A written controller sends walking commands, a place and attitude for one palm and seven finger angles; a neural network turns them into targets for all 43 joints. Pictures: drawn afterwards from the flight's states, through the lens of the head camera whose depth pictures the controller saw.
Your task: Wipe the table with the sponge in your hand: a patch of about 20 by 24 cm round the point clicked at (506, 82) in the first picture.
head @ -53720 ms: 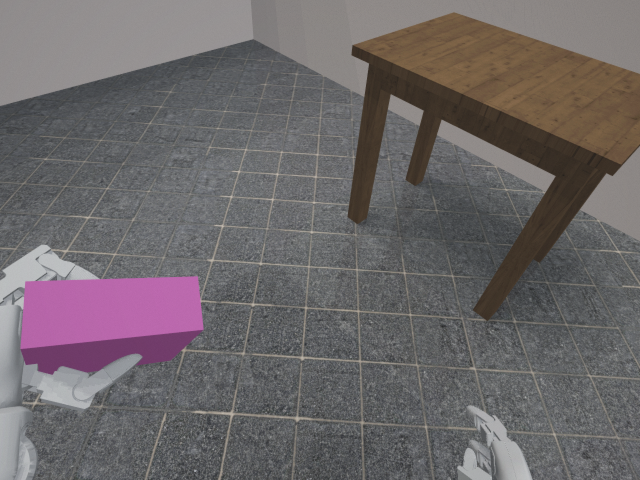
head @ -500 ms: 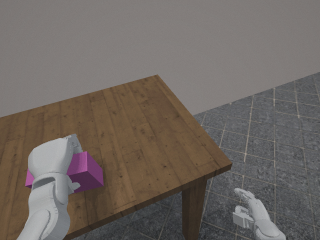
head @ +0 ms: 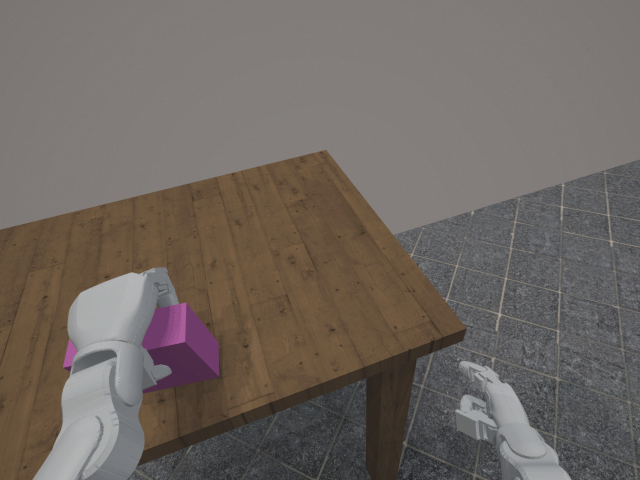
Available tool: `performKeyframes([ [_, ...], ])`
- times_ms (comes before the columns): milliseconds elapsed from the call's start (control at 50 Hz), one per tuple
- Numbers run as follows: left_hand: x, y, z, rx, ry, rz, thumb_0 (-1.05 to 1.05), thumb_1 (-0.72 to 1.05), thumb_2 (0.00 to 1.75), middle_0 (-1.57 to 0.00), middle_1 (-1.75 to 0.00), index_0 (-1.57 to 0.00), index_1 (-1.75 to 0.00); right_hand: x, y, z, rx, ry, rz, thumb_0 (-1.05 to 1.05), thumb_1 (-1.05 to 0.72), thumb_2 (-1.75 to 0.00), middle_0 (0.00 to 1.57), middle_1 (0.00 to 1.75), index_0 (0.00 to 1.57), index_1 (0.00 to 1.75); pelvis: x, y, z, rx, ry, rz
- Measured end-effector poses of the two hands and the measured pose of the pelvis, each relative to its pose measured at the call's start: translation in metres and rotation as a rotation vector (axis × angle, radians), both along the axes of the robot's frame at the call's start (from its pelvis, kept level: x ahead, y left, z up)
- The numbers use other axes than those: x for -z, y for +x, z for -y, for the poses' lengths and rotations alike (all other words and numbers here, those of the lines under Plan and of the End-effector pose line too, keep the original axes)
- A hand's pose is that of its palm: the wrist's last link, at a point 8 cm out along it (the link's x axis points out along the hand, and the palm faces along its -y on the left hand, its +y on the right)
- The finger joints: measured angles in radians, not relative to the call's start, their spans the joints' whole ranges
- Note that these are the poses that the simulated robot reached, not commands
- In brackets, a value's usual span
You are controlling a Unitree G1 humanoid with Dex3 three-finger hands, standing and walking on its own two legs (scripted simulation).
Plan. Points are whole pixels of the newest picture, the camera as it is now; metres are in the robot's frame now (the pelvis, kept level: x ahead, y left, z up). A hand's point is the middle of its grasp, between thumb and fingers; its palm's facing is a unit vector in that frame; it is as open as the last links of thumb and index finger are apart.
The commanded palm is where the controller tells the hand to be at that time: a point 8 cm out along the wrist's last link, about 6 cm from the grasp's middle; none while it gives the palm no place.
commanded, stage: lift the sponge slowly off the table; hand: left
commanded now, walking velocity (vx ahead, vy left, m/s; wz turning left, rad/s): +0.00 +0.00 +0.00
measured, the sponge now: (158, 359) +0.24 +0.26 +0.04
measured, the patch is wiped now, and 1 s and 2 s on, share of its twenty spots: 0.95 0.95 0.95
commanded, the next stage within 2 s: bring the sponge back beside the body in 1.60 s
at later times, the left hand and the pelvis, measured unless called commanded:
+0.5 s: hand (136, 315) +0.24 +0.25 +0.14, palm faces +0.12 -0.11 -0.99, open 9.3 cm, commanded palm +0.20 +0.25 +0.21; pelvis -0.01 -0.02 +0.00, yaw +0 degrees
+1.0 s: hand (127, 289) +0.25 +0.26 +0.17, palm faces +0.17 -0.11 -0.98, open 9.3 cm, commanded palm +0.20 +0.26 +0.24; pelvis -0.02 -0.02 +0.00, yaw +0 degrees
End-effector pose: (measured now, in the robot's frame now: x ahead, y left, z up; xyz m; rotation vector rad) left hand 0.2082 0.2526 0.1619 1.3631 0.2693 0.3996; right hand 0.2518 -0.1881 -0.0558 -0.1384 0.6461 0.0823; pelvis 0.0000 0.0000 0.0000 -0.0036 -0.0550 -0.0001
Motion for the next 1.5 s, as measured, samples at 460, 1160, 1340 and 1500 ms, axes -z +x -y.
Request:
performKeyframes([
  [460, -0.024, 0.004, 0.002, -0.018, 0.044, 0.001, -0.01, -0.50, 1.04, -0.75, -1.43, -0.88, -1.39, 0.006, -0.017, 0.029, 0.037, -0.020, 0.006, 0.02, -0.90, -0.90, 0.20, 0.30, 0.20, 0.30, -0.001, -0.011, 0.019, -0.001, 0.007, 0.017],
  [1160, -0.067, 0.011, -0.006, 0.014, 0.033, 0.093, -0.02, -0.50, 1.05, -0.76, -1.43, -0.88, -1.40, 0.001, -0.016, 0.015, 0.025, -0.016, 0.039, 0.02, -0.90, -0.90, 0.20, 0.30, 0.20, 0.30, -0.001, -0.017, 0.010, -0.004, 0.005, 0.008],
  [1340, -0.079, 0.007, -0.008, 0.028, 0.013, 0.145, -0.02, -0.50, 1.05, -0.76, -1.43, -0.88, -1.40, -0.004, -0.011, 0.002, 0.008, -0.012, 0.052, 0.02, -0.90, -0.90, 0.20, 0.30, 0.20, 0.30, -0.001, -0.018, 0.003, -0.006, 0.002, 0.011],
  [1500, -0.092, 0.005, -0.007, 0.043, 0.004, 0.191, -0.02, -0.50, 1.05, -0.76, -1.43, -0.89, -1.40, -0.009, -0.008, -0.009, -0.008, 0.002, 0.062, 0.02, -0.90, -0.90, 0.20, 0.30, 0.20, 0.30, -0.002, -0.021, -0.001, -0.004, 0.001, 0.011],
])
